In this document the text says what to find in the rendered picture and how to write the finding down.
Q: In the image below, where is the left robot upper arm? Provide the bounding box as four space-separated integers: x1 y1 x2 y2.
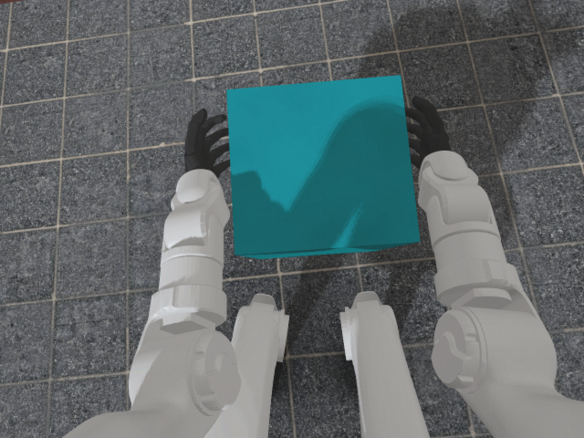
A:
62 328 241 438

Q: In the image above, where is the robot left forearm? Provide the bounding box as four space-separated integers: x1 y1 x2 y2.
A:
129 169 230 393

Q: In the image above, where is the right robot upper arm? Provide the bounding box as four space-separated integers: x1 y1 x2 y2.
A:
431 307 584 438

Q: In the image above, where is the robot right hand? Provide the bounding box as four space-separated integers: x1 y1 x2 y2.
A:
405 96 451 170

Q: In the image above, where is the robot right thigh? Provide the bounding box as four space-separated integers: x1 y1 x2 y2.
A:
339 300 430 438

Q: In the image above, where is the carton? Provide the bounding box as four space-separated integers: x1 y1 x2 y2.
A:
226 75 421 259

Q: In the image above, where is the robot left hand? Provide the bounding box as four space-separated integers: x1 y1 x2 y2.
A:
184 109 230 179

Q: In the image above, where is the robot right forearm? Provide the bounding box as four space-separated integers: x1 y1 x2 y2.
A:
418 151 558 378

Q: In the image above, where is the robot thigh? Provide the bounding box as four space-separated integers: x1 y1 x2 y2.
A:
339 300 430 438
204 302 289 438

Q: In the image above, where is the robot left thigh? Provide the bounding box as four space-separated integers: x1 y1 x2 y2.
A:
204 302 289 438

